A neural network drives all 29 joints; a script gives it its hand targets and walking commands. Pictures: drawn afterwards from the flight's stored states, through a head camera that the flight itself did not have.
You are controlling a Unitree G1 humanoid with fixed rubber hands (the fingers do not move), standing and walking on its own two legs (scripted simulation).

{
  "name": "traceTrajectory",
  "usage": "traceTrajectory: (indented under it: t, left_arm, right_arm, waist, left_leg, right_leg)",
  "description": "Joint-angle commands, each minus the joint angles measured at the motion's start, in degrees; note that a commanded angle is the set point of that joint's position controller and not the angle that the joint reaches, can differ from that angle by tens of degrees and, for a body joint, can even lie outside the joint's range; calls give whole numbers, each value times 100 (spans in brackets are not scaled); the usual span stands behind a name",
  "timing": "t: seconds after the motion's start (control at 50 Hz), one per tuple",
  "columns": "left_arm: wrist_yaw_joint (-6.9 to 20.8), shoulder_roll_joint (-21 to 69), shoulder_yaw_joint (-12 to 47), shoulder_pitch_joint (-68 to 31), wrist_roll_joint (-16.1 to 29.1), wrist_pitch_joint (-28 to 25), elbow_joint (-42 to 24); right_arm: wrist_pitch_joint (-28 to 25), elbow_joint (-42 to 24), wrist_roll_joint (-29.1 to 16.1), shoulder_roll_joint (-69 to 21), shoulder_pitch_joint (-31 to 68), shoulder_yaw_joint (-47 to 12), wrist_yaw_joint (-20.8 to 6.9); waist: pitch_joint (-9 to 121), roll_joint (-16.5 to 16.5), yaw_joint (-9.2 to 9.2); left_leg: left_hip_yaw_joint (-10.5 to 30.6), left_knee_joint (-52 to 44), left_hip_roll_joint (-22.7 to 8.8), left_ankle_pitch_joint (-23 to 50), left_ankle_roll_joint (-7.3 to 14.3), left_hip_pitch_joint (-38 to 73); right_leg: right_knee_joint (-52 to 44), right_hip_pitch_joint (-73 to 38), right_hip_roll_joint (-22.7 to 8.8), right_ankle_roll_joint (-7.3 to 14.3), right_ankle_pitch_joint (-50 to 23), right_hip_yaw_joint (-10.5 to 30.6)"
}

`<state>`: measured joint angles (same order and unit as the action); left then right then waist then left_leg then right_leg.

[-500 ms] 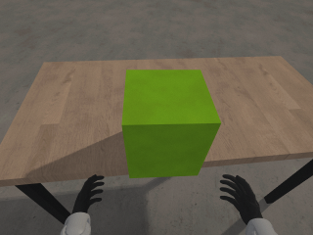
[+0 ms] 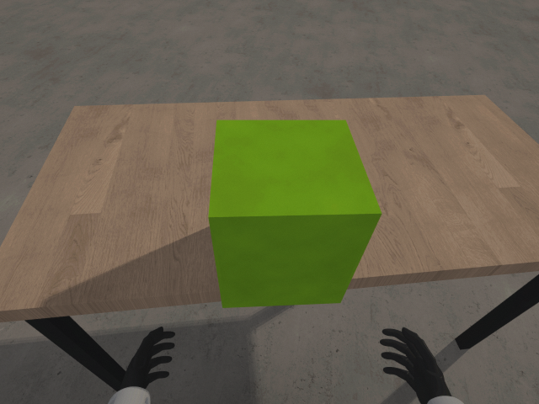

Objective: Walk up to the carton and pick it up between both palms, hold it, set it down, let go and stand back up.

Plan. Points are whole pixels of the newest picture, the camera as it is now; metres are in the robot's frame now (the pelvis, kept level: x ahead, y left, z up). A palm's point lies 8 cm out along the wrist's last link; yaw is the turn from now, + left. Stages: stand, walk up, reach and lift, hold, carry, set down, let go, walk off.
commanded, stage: set down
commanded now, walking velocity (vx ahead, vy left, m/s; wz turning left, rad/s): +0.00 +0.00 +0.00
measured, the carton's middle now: (282, 216) +0.40 +0.00 +0.05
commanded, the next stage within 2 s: let go in 0.34 s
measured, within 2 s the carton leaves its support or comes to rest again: neither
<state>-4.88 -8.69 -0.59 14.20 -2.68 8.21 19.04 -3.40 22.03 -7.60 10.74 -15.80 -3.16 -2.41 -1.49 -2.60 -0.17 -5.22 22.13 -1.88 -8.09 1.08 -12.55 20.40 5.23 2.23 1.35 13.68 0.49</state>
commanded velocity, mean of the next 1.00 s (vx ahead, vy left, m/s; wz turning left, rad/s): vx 0.00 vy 0.00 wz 0.00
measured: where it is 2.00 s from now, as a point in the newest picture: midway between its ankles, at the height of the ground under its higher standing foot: outside the picture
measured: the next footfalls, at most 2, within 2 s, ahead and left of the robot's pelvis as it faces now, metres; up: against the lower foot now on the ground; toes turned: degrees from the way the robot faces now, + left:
none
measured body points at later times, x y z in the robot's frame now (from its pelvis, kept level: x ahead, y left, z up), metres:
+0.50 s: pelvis +0.02 +0.00 +0.00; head +0.03 +0.02 +0.45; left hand +0.18 +0.22 -0.10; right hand +0.18 -0.22 -0.08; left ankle +0.04 +0.11 -0.74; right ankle -0.03 -0.11 -0.74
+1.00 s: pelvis +0.03 -0.01 +0.00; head +0.03 +0.01 +0.45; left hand +0.16 +0.25 -0.11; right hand +0.17 -0.24 -0.10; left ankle +0.04 +0.11 -0.74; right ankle -0.03 -0.11 -0.74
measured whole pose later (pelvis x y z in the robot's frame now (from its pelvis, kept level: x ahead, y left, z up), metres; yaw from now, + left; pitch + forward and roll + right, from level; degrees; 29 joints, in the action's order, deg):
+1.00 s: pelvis +0.03 -0.01 +0.00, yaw +0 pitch +0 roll +0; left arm -0.7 -15.8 -1.3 14.2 -2.7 2.5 36.5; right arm -5.6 44.0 -1.2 13.0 -10.6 -3.2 -0.9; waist 0.2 -2.6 -0.2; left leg -5.2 22.4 -1.4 -10.1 0.7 -12.5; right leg 21.4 5.5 1.7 1.4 16.2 0.5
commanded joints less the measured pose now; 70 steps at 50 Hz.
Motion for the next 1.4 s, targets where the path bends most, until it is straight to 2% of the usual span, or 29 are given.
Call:
traceTrajectory:
  t: [0.0, 0.24, 0.34, 0.56, 0.82, 0.84, 0.86, 0.9, 0.96, 1.16, 1.38]
  left_arm:
    - [78, -687, -37, -706, 565, -377, -808]
    - [288, -766, -205, -568, 386, -436, -438]
    - [350, -782, -254, -562, 303, -419, -190]
    - [405, -949, -250, -851, 285, -436, 33]
    - [346, -908, -96, -917, 301, -432, 138]
    - [362, -1835, -512, -147, 2, -701, 842]
    - [377, -1893, -539, 33, -6, -772, 954]
    - [427, -1840, -538, -77, -7, -866, 1069]
    - [498, -1831, -489, -182, -8, -985, 1346]
    - [546, -2170, -426, -153, 44, -1079, 2251]
    - [516, -2315, -370, -168, 82, -1102, 2892]
  right_arm:
    - [-400, -365, 466, 673, 842, 632, -23]
    - [-753, 387, 573, 628, 733, 520, 112]
    - [-900, 682, 624, 649, 772, 493, 141]
    - [-1059, 1206, 742, 591, 969, 506, 205]
    - [-1124, 1655, 736, 721, 1173, 592, 116]
    - [-648, 2013, 1106, 1900, 235, 807, 244]
    - [-444, 1952, 1093, 1888, 436, 815, 294]
    - [-271, 1833, 1078, 1720, 657, 760, 309]
    - [-182, 1909, 1014, 1741, 648, 674, 263]
    - [-58, 2291, 984, 1941, 725, 554, 231]
    - [1, 2672, 941, 2033, 745, 500, 259]
  waist:
    - [325, 390, 235]
    - [449, 402, 172]
    - [433, 383, 156]
    - [347, 409, 91]
    - [397, 479, 60]
    - [1243, 485, 194]
    - [1188, 303, 187]
    - [811, 293, 152]
    - [584, 359, 102]
    - [756, 483, 52]
    - [707, 562, 30]
  left_leg:
    - [192, -376, -17, 86, -186, 1997]
    - [141, -137, 53, 897, -242, 2293]
    - [119, -79, 79, 1009, -248, 2358]
    - [71, -50, 102, 829, -219, 2305]
    - [105, -49, 63, 847, -224, 2255]
    - [542, 472, -716, 1791, 50, 1383]
    - [510, 493, -668, 1528, 112, 1060]
    - [475, 424, -564, 862, 101, 637]
    - [516, 301, -538, 504, 117, 548]
    - [580, 266, -594, 975, 136, 741]
    - [621, 201, -640, 1172, 170, 810]
  right_leg:
    - [-679, 1707, -171, 157, 223, -37]
    - [-562, 1574, -161, 16, -910, -86]
    - [-543, 1588, -161, -24, -1090, -89]
    - [-502, 1648, -196, -42, -959, -74]
    - [-486, 1684, -148, 27, -745, -125]
    - [218, 604, -714, -113, -960, 360]
    - [156, 400, -705, -99, -921, 415]
    - [73, 499, -698, -76, -693, 461]
    - [-36, 655, -772, 8, -633, 573]
    - [-93, 418, -829, -12, -1183, 570]
    - [-172, 299, -885, 9, -1462, 581]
